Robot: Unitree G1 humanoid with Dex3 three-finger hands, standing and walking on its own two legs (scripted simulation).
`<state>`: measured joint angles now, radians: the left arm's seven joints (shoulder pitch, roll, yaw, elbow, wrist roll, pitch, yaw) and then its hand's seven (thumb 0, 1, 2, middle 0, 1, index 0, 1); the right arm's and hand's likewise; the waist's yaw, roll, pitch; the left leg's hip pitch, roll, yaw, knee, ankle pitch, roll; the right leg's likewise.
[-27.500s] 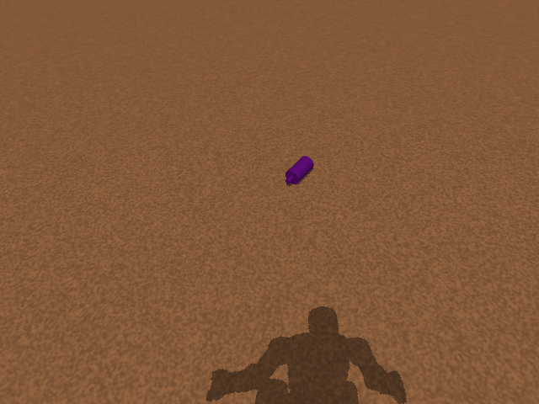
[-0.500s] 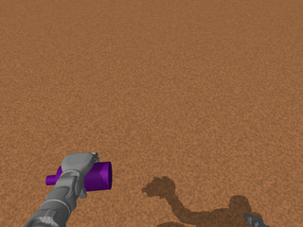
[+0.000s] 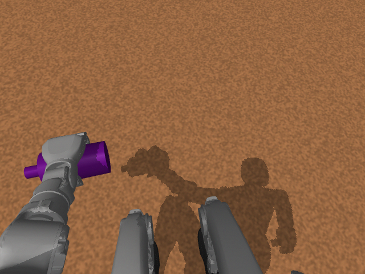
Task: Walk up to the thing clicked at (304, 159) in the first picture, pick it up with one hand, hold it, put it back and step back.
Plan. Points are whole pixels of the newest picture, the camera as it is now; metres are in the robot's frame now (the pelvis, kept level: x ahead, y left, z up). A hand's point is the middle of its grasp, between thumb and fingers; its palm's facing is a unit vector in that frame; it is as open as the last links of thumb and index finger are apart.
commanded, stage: crouch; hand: left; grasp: from above
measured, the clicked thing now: (68, 164) +0.42 +0.26 -0.16
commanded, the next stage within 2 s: lower in 1.00 s
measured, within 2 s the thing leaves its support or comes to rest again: neither
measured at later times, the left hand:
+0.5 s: hand (87, 169) +0.44 +0.26 -0.29, palm faces -0.46 -0.06 -0.88, open 11.1 cm
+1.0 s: hand (94, 171) +0.45 +0.26 -0.37, palm faces -0.47 -0.06 -0.88, open 11.0 cm
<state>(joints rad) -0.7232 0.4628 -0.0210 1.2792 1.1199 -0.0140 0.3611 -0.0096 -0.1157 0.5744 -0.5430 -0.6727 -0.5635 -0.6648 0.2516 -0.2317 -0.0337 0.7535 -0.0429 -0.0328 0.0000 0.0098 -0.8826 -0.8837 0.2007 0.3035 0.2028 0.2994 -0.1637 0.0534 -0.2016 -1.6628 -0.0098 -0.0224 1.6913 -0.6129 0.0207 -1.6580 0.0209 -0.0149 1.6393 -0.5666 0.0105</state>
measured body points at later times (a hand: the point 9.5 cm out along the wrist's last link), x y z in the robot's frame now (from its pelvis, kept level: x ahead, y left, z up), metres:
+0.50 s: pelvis +0.00 +0.00 -0.11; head +0.24 +0.04 +0.26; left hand +0.46 +0.26 -0.24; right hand +0.07 -0.29 -0.23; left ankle +0.06 +0.11 -0.51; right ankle +0.08 -0.13 -0.51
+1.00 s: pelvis -0.01 -0.01 -0.18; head +0.24 +0.04 +0.19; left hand +0.47 +0.26 -0.32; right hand +0.01 -0.28 -0.29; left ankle +0.06 +0.11 -0.51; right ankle +0.08 -0.13 -0.51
